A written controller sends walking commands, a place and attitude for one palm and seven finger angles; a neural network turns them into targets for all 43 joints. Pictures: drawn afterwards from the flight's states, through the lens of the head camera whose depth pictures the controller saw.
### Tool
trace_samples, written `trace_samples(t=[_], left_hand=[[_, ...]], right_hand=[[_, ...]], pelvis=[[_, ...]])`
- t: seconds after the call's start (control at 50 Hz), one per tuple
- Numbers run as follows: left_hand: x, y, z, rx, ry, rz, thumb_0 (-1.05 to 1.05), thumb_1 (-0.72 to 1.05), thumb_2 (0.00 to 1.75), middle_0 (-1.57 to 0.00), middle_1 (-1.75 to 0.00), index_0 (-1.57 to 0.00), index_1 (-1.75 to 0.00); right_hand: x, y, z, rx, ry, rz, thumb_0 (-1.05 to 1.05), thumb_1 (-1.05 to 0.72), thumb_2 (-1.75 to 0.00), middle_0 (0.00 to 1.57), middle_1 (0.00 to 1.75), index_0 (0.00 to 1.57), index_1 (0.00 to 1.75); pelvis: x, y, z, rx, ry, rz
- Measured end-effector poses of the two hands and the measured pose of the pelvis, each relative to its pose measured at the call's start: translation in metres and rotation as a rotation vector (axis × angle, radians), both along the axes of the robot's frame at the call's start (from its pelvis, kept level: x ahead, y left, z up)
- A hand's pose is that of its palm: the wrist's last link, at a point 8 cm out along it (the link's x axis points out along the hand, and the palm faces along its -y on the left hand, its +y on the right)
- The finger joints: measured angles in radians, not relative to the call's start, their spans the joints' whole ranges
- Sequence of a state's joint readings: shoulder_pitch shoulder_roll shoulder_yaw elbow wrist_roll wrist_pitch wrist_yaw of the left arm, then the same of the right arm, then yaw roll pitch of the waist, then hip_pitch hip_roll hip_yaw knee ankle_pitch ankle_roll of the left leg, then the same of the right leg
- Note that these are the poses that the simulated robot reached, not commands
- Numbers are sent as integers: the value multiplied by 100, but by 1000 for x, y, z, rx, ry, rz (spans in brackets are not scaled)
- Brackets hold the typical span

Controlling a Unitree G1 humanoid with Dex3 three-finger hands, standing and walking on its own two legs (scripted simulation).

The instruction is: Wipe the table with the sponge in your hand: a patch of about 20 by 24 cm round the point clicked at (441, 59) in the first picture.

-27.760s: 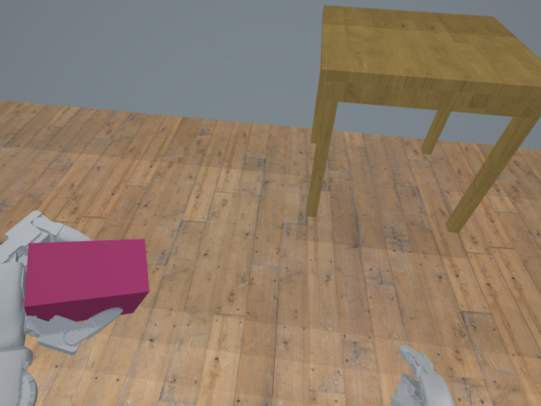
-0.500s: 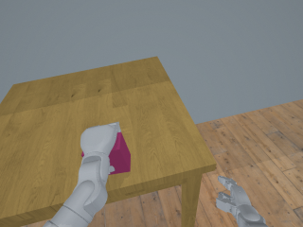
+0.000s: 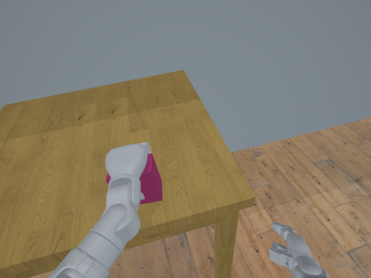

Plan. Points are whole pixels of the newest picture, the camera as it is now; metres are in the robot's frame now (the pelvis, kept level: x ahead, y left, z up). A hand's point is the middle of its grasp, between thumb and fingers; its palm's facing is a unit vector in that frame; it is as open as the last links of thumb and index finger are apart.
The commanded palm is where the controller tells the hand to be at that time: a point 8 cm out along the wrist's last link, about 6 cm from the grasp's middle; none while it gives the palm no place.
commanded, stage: wipe forward along the third lane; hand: left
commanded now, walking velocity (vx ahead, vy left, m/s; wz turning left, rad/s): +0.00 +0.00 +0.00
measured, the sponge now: (138, 185) +0.32 +0.17 +0.04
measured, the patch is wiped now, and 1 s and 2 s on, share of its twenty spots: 0.80 0.90 0.90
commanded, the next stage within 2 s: wipe back along the third lane in 1.30 s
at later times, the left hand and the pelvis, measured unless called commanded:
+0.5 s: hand (137, 157) +0.37 +0.18 +0.08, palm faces -0.02 -0.04 -1.00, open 10.3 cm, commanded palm +0.35 +0.19 +0.11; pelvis +0.00 -0.01 +0.00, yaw +0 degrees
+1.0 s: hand (135, 145) +0.42 +0.20 +0.08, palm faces -0.05 -0.01 -1.00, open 10.3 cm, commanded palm +0.40 +0.20 +0.11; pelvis +0.01 +0.00 +0.00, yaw +0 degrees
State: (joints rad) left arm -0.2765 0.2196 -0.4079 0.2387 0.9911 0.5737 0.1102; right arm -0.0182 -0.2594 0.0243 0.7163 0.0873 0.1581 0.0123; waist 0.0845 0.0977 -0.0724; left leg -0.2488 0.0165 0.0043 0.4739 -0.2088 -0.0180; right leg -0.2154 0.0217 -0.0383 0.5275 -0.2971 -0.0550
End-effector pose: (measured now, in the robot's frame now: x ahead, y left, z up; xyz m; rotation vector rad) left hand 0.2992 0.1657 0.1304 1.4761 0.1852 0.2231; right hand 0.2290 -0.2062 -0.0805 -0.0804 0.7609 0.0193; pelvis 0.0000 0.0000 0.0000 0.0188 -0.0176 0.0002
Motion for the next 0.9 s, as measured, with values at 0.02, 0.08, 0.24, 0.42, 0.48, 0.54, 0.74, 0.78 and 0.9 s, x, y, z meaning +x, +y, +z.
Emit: trace_samples(t=[0.02, 0.08, 0.24, 0.42, 0.48, 0.54, 0.74, 0.78, 0.9], left_hand=[[3, 0, 0, 7, 2, 3, -2, -53, 105, -71, -132, -74, -130], [12, 0, 1, 19, 13, 12, -2, -53, 105, -71, -132, -74, -130], [35, 4, 1, 33, 43, 33, -2, -53, 105, -71, -132, -74, -130], [48, 8, -1, 27, 59, 28, -1, -54, 105, -72, -132, -75, -129], [54, 10, 0, 37, 59, 26, -1, -54, 106, -72, -131, -75, -129], [60, 11, 0, 44, 60, 28, -1, -54, 106, -72, -132, -75, -129], [77, 17, -1, 52, 80, 29, 0, -54, 106, -71, -132, -74, -130], [80, 18, 0, 50, 81, 29, 0, -54, 106, -71, -132, -74, -130], [92, 22, 0, 62, 83, 26, 0, -54, 106, -71, -132, -74, -130]], right_hand=[[-2, -1, -1, -3, 5, -5, 1, -91, -90, 20, 30, 19, 30], [-8, -5, -5, -12, 23, -20, 1, -91, -90, 20, 30, 19, 30], [-31, -19, -16, -39, 83, -68, 1, -91, -90, 20, 30, 20, 30], [-52, -35, -27, -76, 147, -114, 1, -91, -90, 20, 30, 20, 30], [-57, -38, -29, -84, 159, -124, 1, -91, -90, 20, 30, 20, 30], [-60, -39, -29, -85, 166, -135, 1, -91, -90, 20, 30, 20, 30], [-64, -40, -32, -91, 186, -147, 1, -91, -90, 20, 30, 20, 30], [-65, -39, -32, -93, 193, -148, 1, -91, -90, 20, 30, 20, 30], [-69, -38, -34, -99, 213, -154, 1, -91, -90, 20, 30, 20, 30]], pelvis=[[0, 0, 0, 0, 2, 1], [-2, -1, 0, 0, 11, 2], [-1, -4, -1, 1, 37, 0], [1, -6, -1, -1, 54, -3], [1, -6, -1, -1, 60, -3], [1, -6, -1, -2, 66, -5], [4, -5, -1, -5, 88, -3], [4, -4, -1, -5, 92, -4], [6, -2, -1, -7, 105, -2]])
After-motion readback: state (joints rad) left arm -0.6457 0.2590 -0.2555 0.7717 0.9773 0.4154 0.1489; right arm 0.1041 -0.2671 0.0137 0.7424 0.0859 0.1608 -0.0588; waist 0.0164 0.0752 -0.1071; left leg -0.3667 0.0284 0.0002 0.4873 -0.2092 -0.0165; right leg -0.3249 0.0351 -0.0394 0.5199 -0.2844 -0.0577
